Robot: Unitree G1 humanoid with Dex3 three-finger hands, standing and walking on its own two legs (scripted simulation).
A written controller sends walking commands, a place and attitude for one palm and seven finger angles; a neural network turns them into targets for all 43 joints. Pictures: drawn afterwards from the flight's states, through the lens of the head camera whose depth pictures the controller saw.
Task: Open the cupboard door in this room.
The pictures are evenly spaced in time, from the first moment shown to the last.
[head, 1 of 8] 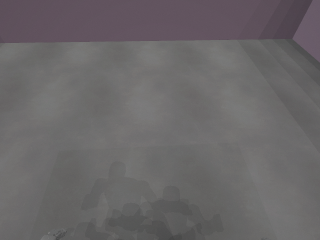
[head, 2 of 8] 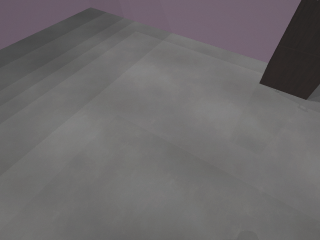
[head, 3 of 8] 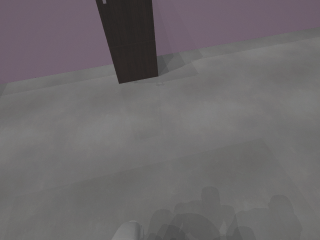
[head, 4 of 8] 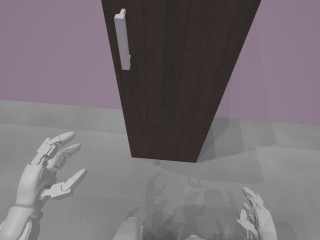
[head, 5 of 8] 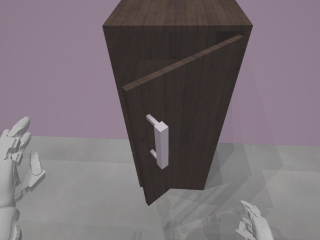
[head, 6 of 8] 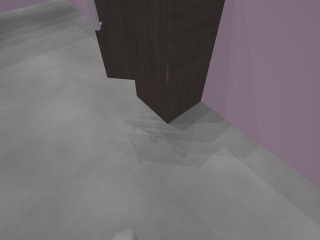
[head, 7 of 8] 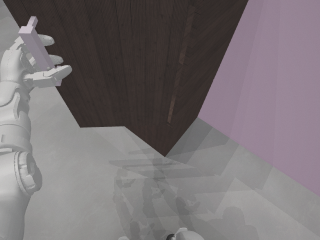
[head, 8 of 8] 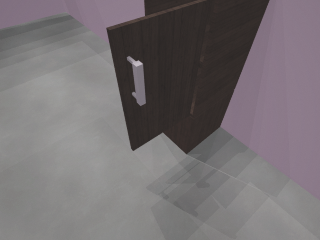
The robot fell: no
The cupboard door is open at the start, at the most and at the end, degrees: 0 87 87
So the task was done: yes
